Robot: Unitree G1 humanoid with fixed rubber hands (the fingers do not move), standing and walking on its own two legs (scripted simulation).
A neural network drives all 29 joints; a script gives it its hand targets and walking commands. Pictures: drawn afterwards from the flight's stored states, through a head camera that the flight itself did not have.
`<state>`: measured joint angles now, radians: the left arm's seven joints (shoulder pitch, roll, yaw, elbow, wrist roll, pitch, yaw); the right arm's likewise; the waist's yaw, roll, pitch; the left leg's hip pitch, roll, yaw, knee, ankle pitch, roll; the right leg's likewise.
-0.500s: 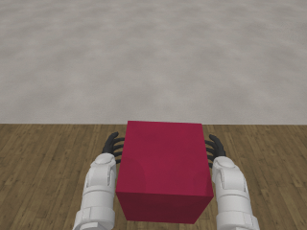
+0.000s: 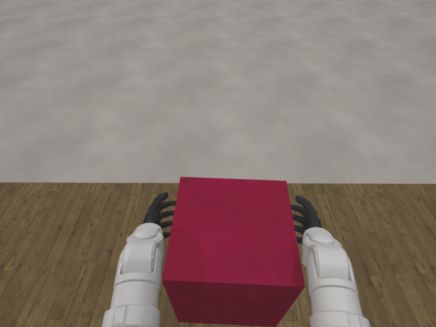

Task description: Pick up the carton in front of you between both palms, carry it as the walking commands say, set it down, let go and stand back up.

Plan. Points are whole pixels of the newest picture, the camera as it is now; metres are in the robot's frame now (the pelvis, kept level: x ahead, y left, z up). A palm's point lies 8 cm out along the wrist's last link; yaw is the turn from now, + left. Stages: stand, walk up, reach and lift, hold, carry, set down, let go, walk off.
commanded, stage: reach and lift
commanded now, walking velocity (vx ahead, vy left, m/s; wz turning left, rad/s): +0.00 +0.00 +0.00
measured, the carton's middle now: (230, 254) +0.28 +0.00 -0.04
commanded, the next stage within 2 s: hold in 0.12 s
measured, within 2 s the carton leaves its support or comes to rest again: neither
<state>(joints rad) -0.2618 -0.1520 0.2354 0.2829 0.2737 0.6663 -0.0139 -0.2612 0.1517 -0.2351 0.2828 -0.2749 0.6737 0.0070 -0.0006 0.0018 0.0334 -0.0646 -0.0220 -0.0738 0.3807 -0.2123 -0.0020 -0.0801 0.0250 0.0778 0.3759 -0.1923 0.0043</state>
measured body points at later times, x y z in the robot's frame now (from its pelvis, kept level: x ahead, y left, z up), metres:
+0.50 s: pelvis -0.01 +0.00 +0.00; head -0.06 +0.00 +0.45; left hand +0.28 +0.15 +0.04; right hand +0.28 -0.15 +0.04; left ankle +0.00 +0.12 -0.75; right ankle +0.02 -0.12 -0.75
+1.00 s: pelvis -0.01 +0.00 +0.00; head -0.05 +0.00 +0.45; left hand +0.29 +0.15 +0.04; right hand +0.29 -0.15 +0.04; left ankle +0.00 +0.12 -0.74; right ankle +0.02 -0.12 -0.75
